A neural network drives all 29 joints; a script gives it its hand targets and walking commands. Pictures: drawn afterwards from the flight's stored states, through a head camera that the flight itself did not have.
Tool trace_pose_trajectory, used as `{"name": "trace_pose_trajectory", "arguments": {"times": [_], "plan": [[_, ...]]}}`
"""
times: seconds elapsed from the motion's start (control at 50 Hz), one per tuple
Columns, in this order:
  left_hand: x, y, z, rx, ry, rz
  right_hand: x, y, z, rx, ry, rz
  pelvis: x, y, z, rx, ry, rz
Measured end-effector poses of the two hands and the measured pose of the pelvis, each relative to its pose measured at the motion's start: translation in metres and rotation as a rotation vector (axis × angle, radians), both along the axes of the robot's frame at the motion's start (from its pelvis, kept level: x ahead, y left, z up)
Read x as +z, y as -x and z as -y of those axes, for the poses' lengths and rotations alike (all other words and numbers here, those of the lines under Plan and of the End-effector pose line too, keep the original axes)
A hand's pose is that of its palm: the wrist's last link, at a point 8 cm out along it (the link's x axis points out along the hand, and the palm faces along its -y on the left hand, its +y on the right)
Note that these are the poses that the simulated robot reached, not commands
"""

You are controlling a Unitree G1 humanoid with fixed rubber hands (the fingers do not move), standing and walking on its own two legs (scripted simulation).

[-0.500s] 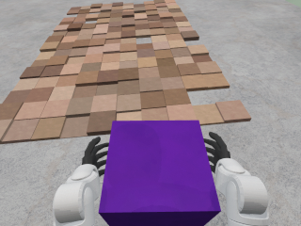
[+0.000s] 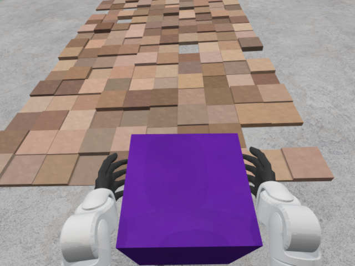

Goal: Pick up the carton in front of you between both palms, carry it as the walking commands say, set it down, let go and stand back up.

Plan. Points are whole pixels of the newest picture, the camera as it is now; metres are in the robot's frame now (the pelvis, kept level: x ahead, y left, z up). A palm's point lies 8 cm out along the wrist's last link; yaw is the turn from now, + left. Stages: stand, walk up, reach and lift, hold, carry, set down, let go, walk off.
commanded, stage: carry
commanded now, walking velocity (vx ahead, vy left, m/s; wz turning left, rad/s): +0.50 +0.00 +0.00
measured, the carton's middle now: (184, 205) +0.25 +0.01 +0.02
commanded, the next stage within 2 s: none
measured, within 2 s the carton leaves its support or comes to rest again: neither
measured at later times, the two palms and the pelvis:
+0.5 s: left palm (137, 59) +0.65 +0.13 +0.15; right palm (239, 56) +0.64 -0.17 +0.15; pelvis +0.33 +0.00 -0.01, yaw -2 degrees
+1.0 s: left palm (152, 22) +1.01 +0.11 +0.12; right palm (224, 19) +1.01 -0.19 +0.11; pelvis +0.64 -0.04 -0.01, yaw -2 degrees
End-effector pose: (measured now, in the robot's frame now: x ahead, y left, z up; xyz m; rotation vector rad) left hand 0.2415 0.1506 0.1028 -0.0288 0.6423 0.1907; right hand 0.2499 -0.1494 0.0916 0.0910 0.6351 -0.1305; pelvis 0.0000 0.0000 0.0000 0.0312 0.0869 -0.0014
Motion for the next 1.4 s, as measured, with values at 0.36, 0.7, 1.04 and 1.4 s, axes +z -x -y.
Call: {"name": "trace_pose_trajectory", "arguments": {"times": [0.36,0.7,1.04,1.4], "plan": [[0.04,-0.291,0.005,-0.093,0.084,0.12,0.053,-0.257,0.004,-0.14,0.004,0.12,0.003,-0.23,-0.023,-0.055,0.041,0.016],[-0.003,-0.553,0.041,0.013,0.024,-0.047,0.002,-0.558,0.041,-0.01,-0.031,-0.05,-0.019,-0.443,0.04,-0.011,0.022,0.018],[0.021,-0.798,0.041,-0.01,0.079,0.126,0.027,-0.786,0.042,-0.074,-0.041,0.122,-0.016,-0.679,0.032,-0.045,0.012,-0.004],[0.089,-1.019,0.073,-0.091,0.097,0.109,0.109,-0.988,0.072,-0.126,0.009,0.109,0.033,-0.896,0.041,-0.039,0.06,-0.016]]}}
